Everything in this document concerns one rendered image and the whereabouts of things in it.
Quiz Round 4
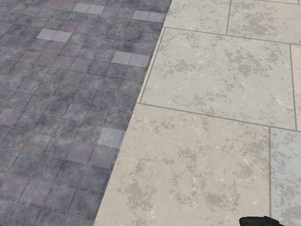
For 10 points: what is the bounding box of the right robot hand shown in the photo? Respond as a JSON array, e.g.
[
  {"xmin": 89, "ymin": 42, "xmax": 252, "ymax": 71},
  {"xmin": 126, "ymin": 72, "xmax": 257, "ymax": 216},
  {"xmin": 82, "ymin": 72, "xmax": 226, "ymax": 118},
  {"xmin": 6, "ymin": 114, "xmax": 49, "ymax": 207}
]
[{"xmin": 239, "ymin": 216, "xmax": 284, "ymax": 226}]

